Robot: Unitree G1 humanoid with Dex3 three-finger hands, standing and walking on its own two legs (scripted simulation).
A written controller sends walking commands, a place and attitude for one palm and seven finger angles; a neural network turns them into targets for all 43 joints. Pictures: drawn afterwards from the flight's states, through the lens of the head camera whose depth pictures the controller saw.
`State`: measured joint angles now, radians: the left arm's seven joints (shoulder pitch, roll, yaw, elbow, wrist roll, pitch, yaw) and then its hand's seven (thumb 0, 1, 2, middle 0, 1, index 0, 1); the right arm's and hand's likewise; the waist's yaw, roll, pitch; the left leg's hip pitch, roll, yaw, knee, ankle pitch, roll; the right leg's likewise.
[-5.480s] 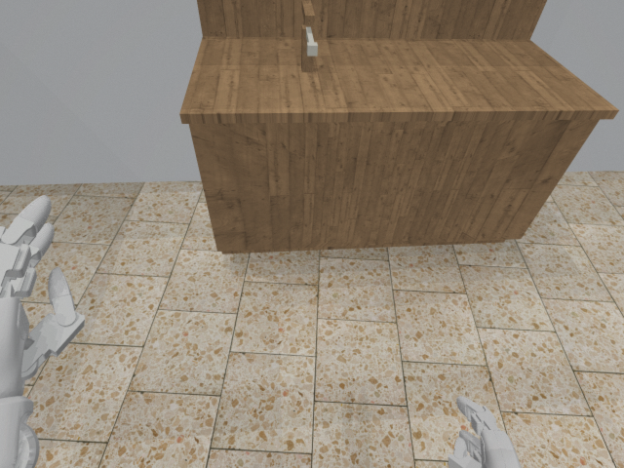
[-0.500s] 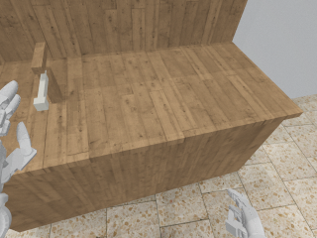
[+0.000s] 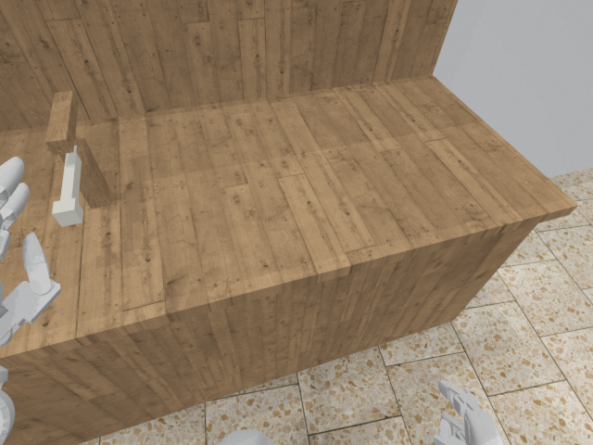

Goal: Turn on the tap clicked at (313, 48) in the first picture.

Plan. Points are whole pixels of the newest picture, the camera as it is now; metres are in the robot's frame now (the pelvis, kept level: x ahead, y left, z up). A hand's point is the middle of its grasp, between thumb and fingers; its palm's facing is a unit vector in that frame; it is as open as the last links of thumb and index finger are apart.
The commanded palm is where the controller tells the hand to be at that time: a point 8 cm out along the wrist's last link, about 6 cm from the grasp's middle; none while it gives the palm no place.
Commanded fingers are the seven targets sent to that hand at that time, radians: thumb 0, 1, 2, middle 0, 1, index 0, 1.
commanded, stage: shuffle to correct the standing spot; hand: left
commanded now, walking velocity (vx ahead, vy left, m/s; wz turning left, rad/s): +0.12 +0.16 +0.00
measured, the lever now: (68, 212) +0.39 +0.36 +0.08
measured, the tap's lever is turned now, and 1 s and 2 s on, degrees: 0 0 0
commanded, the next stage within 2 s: come to a stop and stand still in 0.06 s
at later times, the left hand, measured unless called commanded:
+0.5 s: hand out of the picture +0.23 +0.33 +0.18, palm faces +0.41 -0.83 -0.39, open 7.4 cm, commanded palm +0.19 +0.35 +0.19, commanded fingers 0.00 0.90 0.90 -0.20 -0.30 -0.20 -0.30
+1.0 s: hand out of the picture +0.25 +0.38 +0.21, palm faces +0.48 -0.75 -0.45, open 7.4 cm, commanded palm +0.18 +0.36 +0.19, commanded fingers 0.00 0.90 0.90 -0.20 -0.30 -0.20 -0.30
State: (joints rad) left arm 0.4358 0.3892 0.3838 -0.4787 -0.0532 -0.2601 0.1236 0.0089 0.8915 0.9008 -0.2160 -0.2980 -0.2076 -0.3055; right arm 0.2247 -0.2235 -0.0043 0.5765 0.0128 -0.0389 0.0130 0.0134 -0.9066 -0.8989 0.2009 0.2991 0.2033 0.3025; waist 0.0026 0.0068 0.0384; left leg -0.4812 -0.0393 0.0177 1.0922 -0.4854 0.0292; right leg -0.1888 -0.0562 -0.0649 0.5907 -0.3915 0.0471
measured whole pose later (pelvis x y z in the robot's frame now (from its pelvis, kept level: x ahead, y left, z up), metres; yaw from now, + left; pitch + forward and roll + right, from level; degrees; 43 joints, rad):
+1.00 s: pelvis +0.01 +0.08 +0.02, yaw -2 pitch +0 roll -1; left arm 0.25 0.48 0.50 -0.30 -0.06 -0.20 0.08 0.01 0.89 0.90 -0.22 -0.30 -0.21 -0.31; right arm 0.21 -0.22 0.01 0.57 0.01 -0.12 0.00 0.01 -0.91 -0.90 0.20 0.30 0.20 0.30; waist 0.06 0.02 0.06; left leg -0.28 0.01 0.02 0.47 -0.19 0.02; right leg -0.21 0.05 -0.03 0.41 -0.20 -0.03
